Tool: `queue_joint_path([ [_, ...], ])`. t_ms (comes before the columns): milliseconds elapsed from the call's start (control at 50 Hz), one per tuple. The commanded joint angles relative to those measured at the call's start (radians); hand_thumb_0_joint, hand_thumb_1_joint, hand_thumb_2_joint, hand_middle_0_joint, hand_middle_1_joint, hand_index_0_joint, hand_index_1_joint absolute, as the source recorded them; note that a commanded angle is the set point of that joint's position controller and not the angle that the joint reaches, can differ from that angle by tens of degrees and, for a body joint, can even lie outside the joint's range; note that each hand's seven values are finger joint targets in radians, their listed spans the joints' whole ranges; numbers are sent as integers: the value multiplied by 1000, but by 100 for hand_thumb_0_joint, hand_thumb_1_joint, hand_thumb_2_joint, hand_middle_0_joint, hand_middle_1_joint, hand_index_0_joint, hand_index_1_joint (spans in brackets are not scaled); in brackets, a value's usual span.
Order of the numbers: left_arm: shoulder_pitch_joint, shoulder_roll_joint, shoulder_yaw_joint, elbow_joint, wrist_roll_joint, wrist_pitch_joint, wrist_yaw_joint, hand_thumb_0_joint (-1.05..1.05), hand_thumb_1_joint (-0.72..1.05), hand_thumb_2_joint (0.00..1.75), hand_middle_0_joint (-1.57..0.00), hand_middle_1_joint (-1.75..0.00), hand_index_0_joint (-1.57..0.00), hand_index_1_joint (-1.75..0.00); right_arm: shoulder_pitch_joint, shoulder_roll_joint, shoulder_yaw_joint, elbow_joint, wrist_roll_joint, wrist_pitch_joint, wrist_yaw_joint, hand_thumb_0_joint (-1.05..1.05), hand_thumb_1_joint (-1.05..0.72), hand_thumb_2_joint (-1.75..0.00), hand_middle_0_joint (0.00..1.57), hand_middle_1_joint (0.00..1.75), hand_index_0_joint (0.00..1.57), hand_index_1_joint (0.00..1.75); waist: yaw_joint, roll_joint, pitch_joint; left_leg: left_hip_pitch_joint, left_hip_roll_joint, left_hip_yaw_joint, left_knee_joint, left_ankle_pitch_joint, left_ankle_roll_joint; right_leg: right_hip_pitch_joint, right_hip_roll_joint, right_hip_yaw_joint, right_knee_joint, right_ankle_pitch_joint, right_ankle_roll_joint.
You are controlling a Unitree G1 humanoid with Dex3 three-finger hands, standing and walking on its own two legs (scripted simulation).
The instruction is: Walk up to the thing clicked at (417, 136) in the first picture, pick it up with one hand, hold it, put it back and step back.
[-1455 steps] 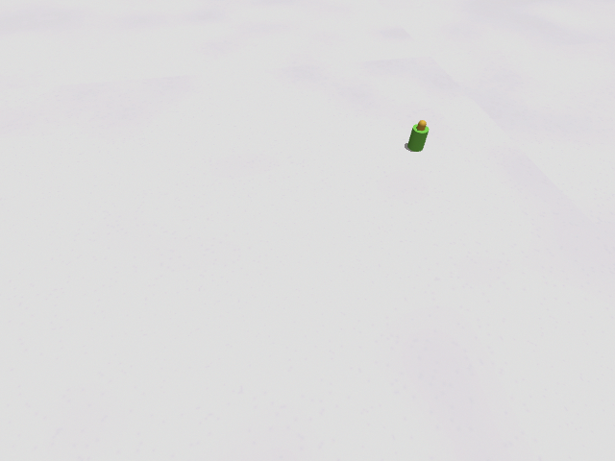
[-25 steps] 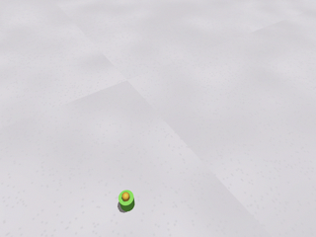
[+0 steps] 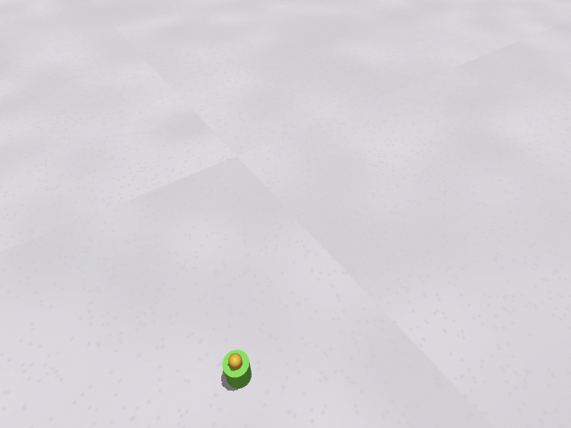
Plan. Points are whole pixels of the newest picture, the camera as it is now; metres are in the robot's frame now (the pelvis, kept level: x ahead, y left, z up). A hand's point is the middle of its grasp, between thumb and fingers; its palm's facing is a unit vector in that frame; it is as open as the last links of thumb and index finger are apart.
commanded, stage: stand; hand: left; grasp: from the side
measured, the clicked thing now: (236, 367) +0.42 +0.15 -0.70
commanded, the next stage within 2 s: step back in 1.26 s
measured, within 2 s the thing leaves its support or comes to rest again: neither
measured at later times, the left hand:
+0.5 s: hand out of the picture +0.07 +0.24 -0.16, palm faces -0.02 -0.94 -0.33, open 7.4 cm
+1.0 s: hand out of the picture +0.10 +0.24 -0.15, palm faces -0.01 -0.94 -0.33, open 7.4 cm
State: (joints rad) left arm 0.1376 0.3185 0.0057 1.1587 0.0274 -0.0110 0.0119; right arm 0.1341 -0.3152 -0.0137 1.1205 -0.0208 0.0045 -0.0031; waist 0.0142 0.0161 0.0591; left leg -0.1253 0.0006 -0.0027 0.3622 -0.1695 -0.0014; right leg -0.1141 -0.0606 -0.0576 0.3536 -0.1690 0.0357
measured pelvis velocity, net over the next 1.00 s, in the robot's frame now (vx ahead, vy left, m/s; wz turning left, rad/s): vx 0.02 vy -0.01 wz -0.01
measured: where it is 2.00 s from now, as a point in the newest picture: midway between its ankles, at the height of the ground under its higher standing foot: outside the picture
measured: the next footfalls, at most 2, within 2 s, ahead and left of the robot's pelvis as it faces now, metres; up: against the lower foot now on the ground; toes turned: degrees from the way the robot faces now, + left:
right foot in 1.96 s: -0.07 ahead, -0.09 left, +0.00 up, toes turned -1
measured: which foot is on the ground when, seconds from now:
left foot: down 0.00-1.00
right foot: down 0.00-1.00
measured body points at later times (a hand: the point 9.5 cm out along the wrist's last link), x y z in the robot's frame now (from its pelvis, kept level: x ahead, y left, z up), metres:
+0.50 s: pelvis +0.01 -0.01 +0.00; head +0.02 -0.01 +0.45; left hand +0.07 +0.29 -0.14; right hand +0.07 -0.30 -0.14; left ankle +0.02 +0.12 -0.75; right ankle +0.02 -0.14 -0.75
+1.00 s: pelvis +0.02 -0.01 +0.00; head +0.03 -0.01 +0.45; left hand +0.10 +0.29 -0.13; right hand +0.10 -0.30 -0.13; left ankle +0.02 +0.12 -0.75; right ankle +0.02 -0.14 -0.75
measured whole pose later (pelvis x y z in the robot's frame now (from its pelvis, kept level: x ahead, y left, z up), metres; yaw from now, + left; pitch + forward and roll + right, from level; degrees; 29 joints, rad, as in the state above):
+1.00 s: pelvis +0.02 -0.01 +0.00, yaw -1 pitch -3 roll +0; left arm 0.09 0.33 0.02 1.16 0.02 -0.01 0.00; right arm 0.10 -0.34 0.00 1.14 -0.02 0.00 0.00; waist 0.01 0.01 0.05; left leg -0.10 0.02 0.00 0.32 -0.18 -0.02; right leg -0.09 -0.04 -0.05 0.31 -0.18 0.02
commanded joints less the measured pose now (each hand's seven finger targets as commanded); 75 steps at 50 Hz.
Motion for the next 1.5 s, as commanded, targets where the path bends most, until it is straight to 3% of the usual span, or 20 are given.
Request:
queue_joint_path([
  [0,-45,215,35,-37,-1,-21,14,0,90,90,-20,-30,-20,-30,-29,-196,-33,-41,-1,-22,-13,0,-90,-90,20,30,20,30,-8,-14,-23,-52,103,-97,-96,-40,22,5,-80,98,-88,-33,-37],
  [120,-50,217,37,-30,-4,-18,10,0,90,90,-20,-30,-20,-30,-32,-201,-29,-34,-1,-22,-12,0,-90,-90,20,30,20,30,-4,0,-24,-71,107,-103,-111,-64,19,9,-77,98,-82,-43,-41],
  [280,-54,213,36,-27,-6,-20,7,0,90,90,-20,-30,-20,-30,-39,-212,-26,-32,2,-25,-11,0,-90,-90,20,30,20,30,-6,-18,-42,-34,112,-99,-93,-9,21,4,-80,100,-93,-24,-39],
  [360,-64,216,38,-32,-6,-21,8,0,90,90,-20,-30,-20,-30,-38,-218,-26,-31,1,-26,-13,0,-90,-90,20,30,20,30,-9,-9,-54,-28,115,-93,-88,45,20,20,-84,102,-94,33,-41],
  [440,-62,215,39,-29,-8,-18,6,0,90,90,-20,-30,-20,-30,-38,-215,-22,-27,3,-23,-12,0,-90,-90,20,30,20,30,-9,-12,-46,-39,115,-94,-95,8,18,20,-81,98,-96,11,-38],
  [540,-62,214,41,-36,-9,-20,6,0,90,90,-20,-30,-20,-30,-46,-223,-24,-29,2,-31,-15,0,-90,-90,20,30,20,30,-9,-6,-87,5,127,-90,-81,117,23,43,-89,100,-80,116,-44],
  [680,-71,213,42,-42,-12,-18,6,0,90,90,-20,-30,-20,-30,-53,-228,-24,-30,4,-32,-17,0,-90,-90,20,30,20,30,-8,-13,-99,33,135,-83,-78,200,18,53,-86,88,-67,172,-40],
  [1080,-81,224,44,-57,-12,-20,3,0,90,90,-20,-30,-20,-30,-67,-226,-26,-36,4,-32,-12,0,-90,-90,20,30,20,30,-14,-10,-74,14,132,-79,-101,106,13,38,-87,97,-91,98,-45],
  [1220,-75,222,43,-63,-13,-23,3,0,90,90,-20,-30,-20,-30,-65,-230,-25,-35,5,-32,-11,0,-90,-90,20,30,20,30,-12,-11,-96,22,135,-74,-90,142,19,55,-92,101,-84,155,-47],
  [1240,-70,303,89,-86,-35,-13,5,0,90,90,-20,-30,-20,-30,-94,-288,-48,-59,19,-14,-2,0,-90,-90,20,30,20,30,-13,-28,16,-57,110,-87,15,273,38,-37,-76,110,3,294,-55],
  [1280,-48,291,94,-120,-38,-7,10,0,90,90,-20,-30,-20,-30,-60,-267,-51,-82,31,-2,1,0,-90,-90,20,30,20,30,-24,-24,-53,-55,103,-72,76,310,45,-12,-81,104,43,332,-82],
  [1320,-51,293,102,-153,-34,-1,11,0,90,90,-20,-30,-20,-30,-61,-265,-61,-109,32,10,4,0,-90,-90,20,30,20,30,-22,-50,-122,-41,72,-55,175,256,49,-31,-110,130,49,327,-122],
  [1340,-66,302,105,-171,-30,2,10,0,90,90,-20,-30,-20,-30,-59,-258,-64,-121,31,16,5,0,-90,-90,20,30,20,30,-26,-78,-138,-56,40,-35,241,191,40,-40,-148,167,33,335,-154],
  [1360,-85,316,109,-194,-24,5,12,0,90,90,-20,-30,-20,-30,-39,-251,-65,-125,29,23,6,0,-90,-90,20,30,20,30,-30,-123,-147,-77,9,-11,310,93,34,-52,-200,214,24,346,-196],
  [1400,-133,337,117,-245,-8,11,16,0,90,90,-20,-30,-20,-30,4,-241,-73,-143,20,42,13,0,-90,-90,20,30,20,30,-35,-207,-128,-121,-44,-21,519,-302,40,-139,-312,287,5,321,-291],
  [1420,-163,343,119,-267,-1,13,18,0,90,90,-20,-30,-20,-30,44,-244,-77,-154,20,49,16,0,-90,-90,20,30,20,30,-54,-221,-117,-127,-21,-65,578,-360,50,-183,-336,287,22,319,-305],
  [1440,-190,335,118,-283,1,15,20,0,90,90,-20,-30,-20,-30,67,-245,-80,-159,26,49,19,0,-90,-90,20,30,20,30,-69,-226,-105,-125,-2,-84,557,-363,58,-204,-318,256,54,322,-289],
  [1480,-192,301,102,-299,-1,23,20,0,90,90,-20,-30,-20,-30,99,-247,-83,-157,26,35,17,0,-90,-90,20,30,20,30,-69,-182,-121,-136,-3,-34,343,-194,47,-131,-220,168,182,318,-210],
])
